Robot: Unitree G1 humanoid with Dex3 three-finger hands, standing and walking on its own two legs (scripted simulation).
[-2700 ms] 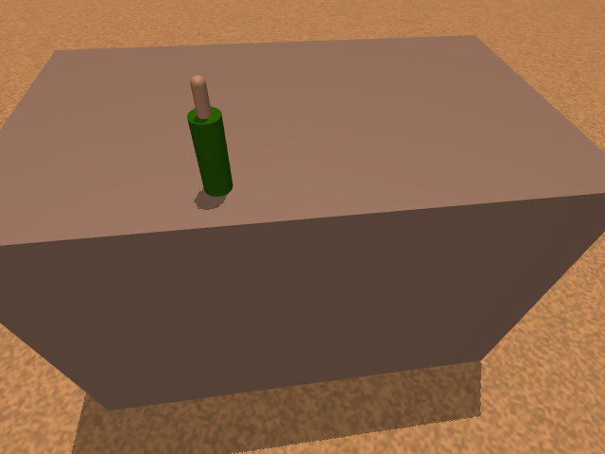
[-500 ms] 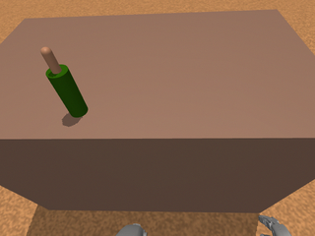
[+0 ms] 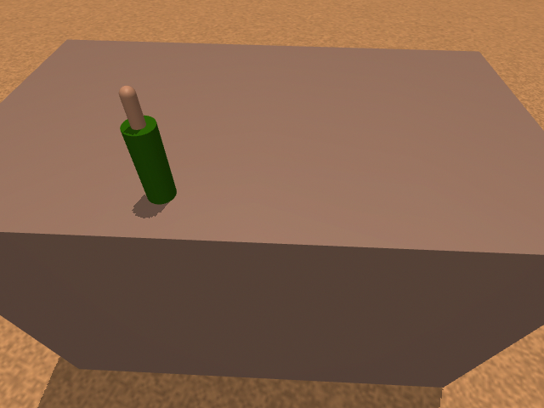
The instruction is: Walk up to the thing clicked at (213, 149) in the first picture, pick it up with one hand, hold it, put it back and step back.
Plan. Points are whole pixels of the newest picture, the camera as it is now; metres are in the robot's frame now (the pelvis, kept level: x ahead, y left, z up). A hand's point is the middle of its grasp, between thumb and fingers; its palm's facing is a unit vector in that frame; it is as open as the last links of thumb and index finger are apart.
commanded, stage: walk up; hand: left
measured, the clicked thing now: (146, 148) +0.47 +0.20 +0.14
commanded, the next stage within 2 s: stand in 0.88 s
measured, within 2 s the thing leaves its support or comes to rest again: neither
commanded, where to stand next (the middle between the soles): +0.05 +0.01 m, yaw -3 degrees
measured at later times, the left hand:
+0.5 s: hand out of the picture +0.10 +0.26 -0.14, palm faces -0.01 -0.94 -0.34, open 7.4 cm
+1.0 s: hand out of the picture +0.09 +0.25 -0.14, palm faces -0.03 -0.94 -0.34, open 7.4 cm
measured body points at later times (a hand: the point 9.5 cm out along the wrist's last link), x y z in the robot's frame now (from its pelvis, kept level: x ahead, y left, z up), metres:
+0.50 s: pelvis +0.01 +0.01 +0.02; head +0.01 +0.01 +0.47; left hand +0.10 +0.31 -0.11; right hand +0.10 -0.30 -0.11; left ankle +0.02 +0.14 -0.73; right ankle +0.01 -0.14 -0.73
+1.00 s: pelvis +0.01 +0.00 +0.02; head +0.03 +0.00 +0.47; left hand +0.09 +0.30 -0.12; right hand +0.09 -0.30 -0.12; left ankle +0.02 +0.14 -0.73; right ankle +0.01 -0.14 -0.73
